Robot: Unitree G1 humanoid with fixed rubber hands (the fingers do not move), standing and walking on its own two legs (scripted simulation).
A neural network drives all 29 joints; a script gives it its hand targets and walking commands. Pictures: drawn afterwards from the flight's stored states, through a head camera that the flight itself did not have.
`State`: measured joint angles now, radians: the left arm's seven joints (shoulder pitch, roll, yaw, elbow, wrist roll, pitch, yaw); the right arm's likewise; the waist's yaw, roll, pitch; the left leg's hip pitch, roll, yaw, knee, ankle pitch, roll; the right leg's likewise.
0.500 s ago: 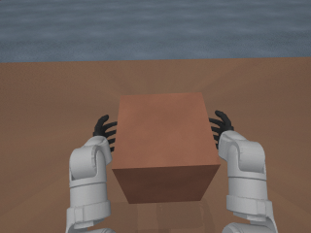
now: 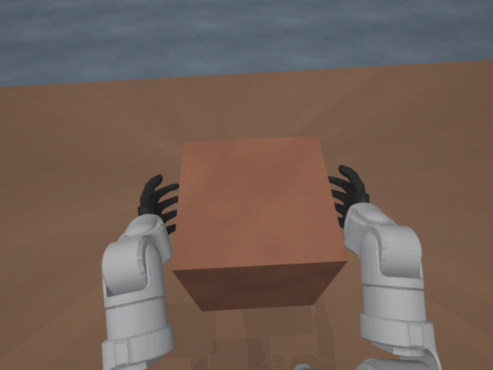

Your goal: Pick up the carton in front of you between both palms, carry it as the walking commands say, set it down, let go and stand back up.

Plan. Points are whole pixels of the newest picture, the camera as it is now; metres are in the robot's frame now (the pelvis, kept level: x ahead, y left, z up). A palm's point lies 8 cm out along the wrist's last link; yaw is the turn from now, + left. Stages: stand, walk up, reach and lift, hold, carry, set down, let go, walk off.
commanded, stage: carry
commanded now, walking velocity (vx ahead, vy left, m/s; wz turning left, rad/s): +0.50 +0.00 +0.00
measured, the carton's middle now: (254, 231) +0.35 -0.02 +0.03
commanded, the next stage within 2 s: none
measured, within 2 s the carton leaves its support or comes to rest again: neither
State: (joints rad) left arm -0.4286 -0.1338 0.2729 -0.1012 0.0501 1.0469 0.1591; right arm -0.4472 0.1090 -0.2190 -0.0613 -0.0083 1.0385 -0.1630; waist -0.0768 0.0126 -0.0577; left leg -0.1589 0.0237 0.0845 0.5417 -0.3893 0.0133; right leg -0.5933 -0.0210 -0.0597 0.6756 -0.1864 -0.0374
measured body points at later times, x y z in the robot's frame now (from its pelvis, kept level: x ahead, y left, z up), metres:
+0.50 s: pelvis +0.26 -0.03 -0.02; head +0.28 -0.04 +0.43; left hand +0.59 +0.14 +0.09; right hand +0.60 -0.17 +0.08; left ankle +0.40 +0.09 -0.72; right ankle +0.15 -0.10 -0.75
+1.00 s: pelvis +0.54 +0.00 -0.04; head +0.58 +0.01 +0.41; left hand +0.88 +0.15 +0.04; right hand +0.87 -0.16 +0.05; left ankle +0.45 +0.06 -0.77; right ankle +0.67 -0.14 -0.73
